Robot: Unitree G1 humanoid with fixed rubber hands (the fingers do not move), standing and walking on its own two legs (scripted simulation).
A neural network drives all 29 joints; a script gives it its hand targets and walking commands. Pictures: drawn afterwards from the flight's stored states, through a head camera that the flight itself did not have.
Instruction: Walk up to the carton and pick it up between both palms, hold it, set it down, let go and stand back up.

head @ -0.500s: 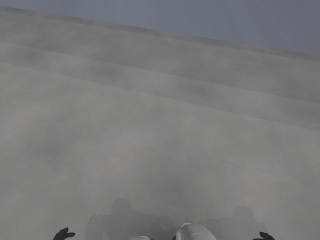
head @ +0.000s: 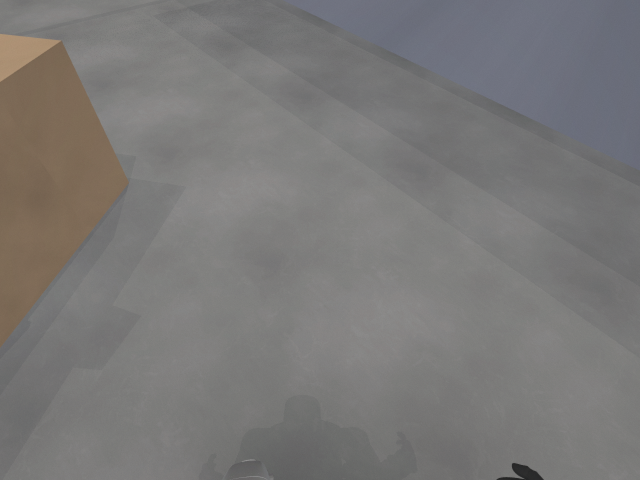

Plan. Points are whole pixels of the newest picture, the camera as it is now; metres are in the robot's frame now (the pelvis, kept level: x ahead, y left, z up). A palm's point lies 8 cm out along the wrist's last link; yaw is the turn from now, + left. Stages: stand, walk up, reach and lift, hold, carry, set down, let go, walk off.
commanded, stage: walk up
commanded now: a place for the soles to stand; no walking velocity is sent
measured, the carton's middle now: out of the picture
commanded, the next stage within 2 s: none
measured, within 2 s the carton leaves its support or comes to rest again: neither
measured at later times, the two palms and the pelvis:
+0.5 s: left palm (45, 447) +0.17 +0.37 -0.09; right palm (424, 385) +0.28 -0.15 -0.15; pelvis +0.17 +0.09 -0.01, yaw +23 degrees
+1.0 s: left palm out of the picture +0.09 +0.42 -0.14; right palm (243, 229) +0.57 +0.18 -0.11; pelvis +0.30 +0.25 -0.02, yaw +45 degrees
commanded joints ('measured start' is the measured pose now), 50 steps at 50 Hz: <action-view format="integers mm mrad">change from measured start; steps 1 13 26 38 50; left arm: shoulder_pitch -103 -46 66 140 97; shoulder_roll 133 111 159 169 150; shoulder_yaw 35 -2 7 4 -11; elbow -101 -158 -204 -171 -263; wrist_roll -14 -65 -16 -28 -65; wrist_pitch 5 -21 -36 -57 -2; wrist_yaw -18 -47 31 3 -53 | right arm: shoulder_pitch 203 57 139 -131 125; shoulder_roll -203 -156 -186 12 -213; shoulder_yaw -88 -39 -40 14 -74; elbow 28 -87 -125 -189 -129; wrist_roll -1 11 -63 -6 32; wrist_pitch -70 -71 -35 -54 -65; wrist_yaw -63 -90 -83 -13 -132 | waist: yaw -169 -83 6 25 -155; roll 175 85 -172 -181 95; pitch -89 -30 81 50 -120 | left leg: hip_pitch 396 167 -312 -127 476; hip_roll -143 -49 -152 -94 88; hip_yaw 11 -391 -173 22 -514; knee -294 -466 434 -16 -433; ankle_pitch -56 118 -86 180 93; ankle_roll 111 266 -5 18 344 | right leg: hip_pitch -288 -453 6 11 -548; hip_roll -81 115 -268 -134 54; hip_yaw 50 382 850 158 346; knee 351 369 -318 -236 862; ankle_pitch -91 -5 -270 458 -179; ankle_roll -116 8 -142 -189 -35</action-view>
